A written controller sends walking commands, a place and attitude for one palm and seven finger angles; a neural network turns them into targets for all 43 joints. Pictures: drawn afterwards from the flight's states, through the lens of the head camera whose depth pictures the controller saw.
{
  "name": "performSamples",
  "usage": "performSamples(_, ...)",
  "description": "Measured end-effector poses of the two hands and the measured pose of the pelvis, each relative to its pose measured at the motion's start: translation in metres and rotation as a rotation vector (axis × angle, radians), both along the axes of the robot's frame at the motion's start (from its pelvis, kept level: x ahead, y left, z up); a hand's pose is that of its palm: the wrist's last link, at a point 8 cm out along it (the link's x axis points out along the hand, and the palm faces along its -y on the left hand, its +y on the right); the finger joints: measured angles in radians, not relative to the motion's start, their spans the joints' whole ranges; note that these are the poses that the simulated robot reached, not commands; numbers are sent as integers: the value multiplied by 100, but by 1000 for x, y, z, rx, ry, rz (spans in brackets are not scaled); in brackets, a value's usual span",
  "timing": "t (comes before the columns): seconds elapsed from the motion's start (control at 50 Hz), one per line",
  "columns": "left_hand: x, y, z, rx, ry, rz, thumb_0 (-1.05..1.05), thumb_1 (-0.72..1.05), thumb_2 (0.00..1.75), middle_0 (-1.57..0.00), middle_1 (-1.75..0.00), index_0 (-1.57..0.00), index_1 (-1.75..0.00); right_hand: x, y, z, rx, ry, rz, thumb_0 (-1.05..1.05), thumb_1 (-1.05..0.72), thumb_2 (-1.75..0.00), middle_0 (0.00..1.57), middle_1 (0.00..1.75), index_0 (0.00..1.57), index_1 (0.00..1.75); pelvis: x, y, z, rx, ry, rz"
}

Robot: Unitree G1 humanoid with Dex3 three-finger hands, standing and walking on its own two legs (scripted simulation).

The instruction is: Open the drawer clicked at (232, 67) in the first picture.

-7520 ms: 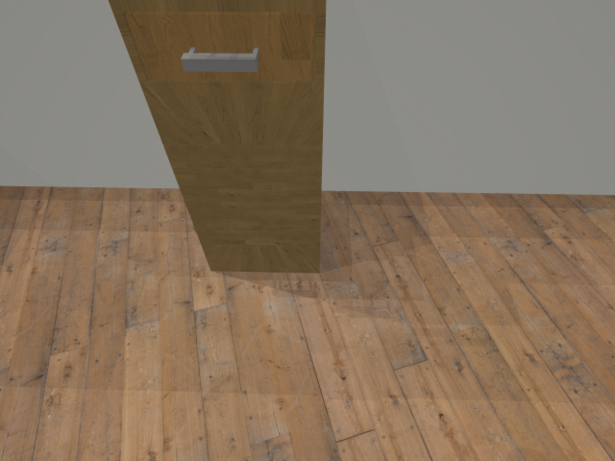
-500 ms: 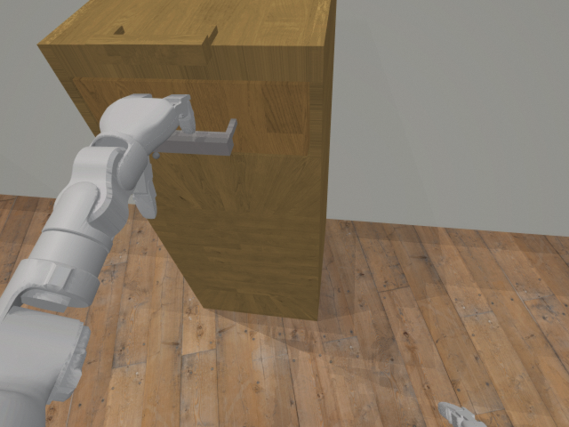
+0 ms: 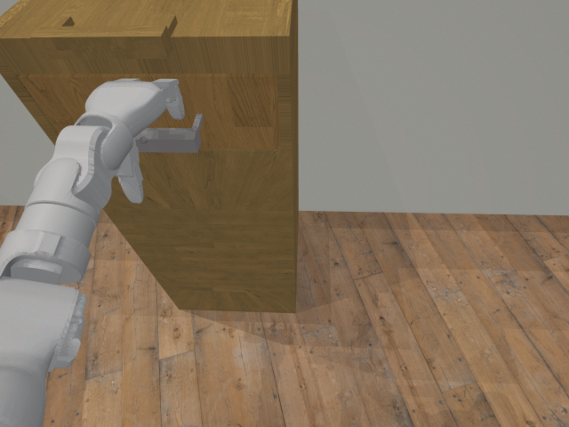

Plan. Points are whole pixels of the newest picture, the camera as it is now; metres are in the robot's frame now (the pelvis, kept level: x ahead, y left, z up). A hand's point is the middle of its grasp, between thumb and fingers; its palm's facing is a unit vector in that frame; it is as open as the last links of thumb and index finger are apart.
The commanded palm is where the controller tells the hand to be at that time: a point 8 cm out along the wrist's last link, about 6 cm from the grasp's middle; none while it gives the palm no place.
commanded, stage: move the hooked fingers above the handle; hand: left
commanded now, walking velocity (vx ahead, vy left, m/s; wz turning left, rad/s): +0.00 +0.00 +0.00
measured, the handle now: (153, 129) +0.53 +0.22 +0.12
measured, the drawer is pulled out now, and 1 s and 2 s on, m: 0.00 0.00 0.00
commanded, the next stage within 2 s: none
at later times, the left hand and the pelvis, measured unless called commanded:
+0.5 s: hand (147, 126) +0.47 +0.20 +0.17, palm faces -0.04 -0.01 -1.00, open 13.8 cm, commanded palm +0.47 +0.22 +0.24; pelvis +0.00 +0.00 +0.00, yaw +1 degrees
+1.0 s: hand (144, 125) +0.48 +0.20 +0.16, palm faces -0.07 -0.02 -1.00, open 13.8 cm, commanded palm +0.47 +0.23 +0.24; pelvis +0.00 +0.00 +0.00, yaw +0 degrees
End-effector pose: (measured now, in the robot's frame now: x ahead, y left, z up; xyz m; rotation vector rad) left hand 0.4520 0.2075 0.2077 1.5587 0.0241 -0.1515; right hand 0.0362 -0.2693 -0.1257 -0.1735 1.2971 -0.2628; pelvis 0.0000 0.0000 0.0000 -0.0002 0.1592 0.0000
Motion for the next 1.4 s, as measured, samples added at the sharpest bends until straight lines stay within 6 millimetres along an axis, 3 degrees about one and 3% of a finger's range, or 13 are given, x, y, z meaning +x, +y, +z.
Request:
performSamples(0.1, -4, -18, 1, -53, -91, -111, 0, -49, 30, -32, -120, -32, -120, 14, 2, 4, -9, -54, 8, 1, -91, -90, 20, 30, 20, 30, -2, 2, -1, -1, -5, -5)
performSamples(0.22, 8, 17, 22, 11, -188, 71, 0, -49, 30, -32, -120, -32, -120, 33, 12, 1, 27, -111, 38, 1, -91, -90, 20, 30, 20, 30, -7, 3, -1, 0, 15, -9)
performSamples(0.32, 5, 34, 9, 43, -53, 190, 0, -49, 30, -32, -120, -32, -120, 40, 18, -1, 48, -119, 50, 1, -91, -90, 20, 30, 20, 30, -8, 3, -1, 2, 18, 0)
performSamples(0.42, 0, 16, 8, 24, -5, 66, -1, -49, 30, -32, -120, -32, -120, 42, 15, 5, 13, -125, 54, 1, -91, -90, 20, 30, 21, 30, -5, 2, 0, -1, 2, 18)
performSamples(0.54, 9, -13, 22, -32, -106, -72, 0, -49, 30, -32, -120, -32, -120, 37, 8, 8, -20, -124, 49, 1, -91, -90, 20, 30, 21, 30, -5, 4, -2, -3, 6, 13)
performSamples(0.6, 14, -9, 18, -24, -122, -34, 0, -49, 30, -32, -120, -32, -120, 31, 7, 5, -14, -112, 41, 1, -91, -90, 20, 30, 20, 30, -5, 6, -3, -1, 16, -1)
performSamples(0.68, 19, 12, 9, -17, -103, 76, 0, -49, 30, -32, -120, -33, -122, 21, 9, 0, 6, -83, 22, 1, -91, -90, 20, 30, 20, 30, -6, 5, -3, 1, 27, -14)
performSamples(0.8, 15, 30, 18, 33, -93, 132, 0, -49, 30, -32, -120, -33, -122, 7, 11, -1, 17, -41, 4, 1, -91, -90, 20, 30, 20, 30, -4, 3, -2, -1, 31, -6)
performSamples(0.9, 11, 19, 21, 19, -64, 78, 0, -49, 30, -32, -120, -33, -121, 7, 9, 0, 8, -27, 7, 1, -91, -90, 20, 30, 20, 30, -2, 2, -1, -5, 15, 6)
performSamples(1.06, 17, -6, 9, -34, -65, -15, 0, -49, 30, -32, -120, -32, -120, 24, 5, 4, -11, -88, 13, 1, -91, -90, 20, 30, 20, 30, -2, 4, -2, -3, 18, -5)
performSamples(1.2, 21, 3, 11, -21, -118, 17, 0, -49, 30, -38, -124, -35, -122, 31, 8, 2, 7, -104, 20, 1, -91, -90, 20, 30, 20, 30, -1, 2, -3, -1, 33, -15)
performSamples(1.34, 15, 36, 22, 11, -108, 161, 0, -49, 30, -34, -122, -36, -123, 31, 9, 1, 19, -100, 14, 1, -91, -90, 20, 30, 20, 30, 0, 0, -2, -1, 31, -15)
performSamples(1.4, 9, 43, 18, 40, -54, 176, 0, -49, 30, -33, -121, -35, -122, 30, 7, 2, 13, -90, 18, 1, -91, -90, 20, 30, 20, 30, 0, -1, -2, -4, 20, -6)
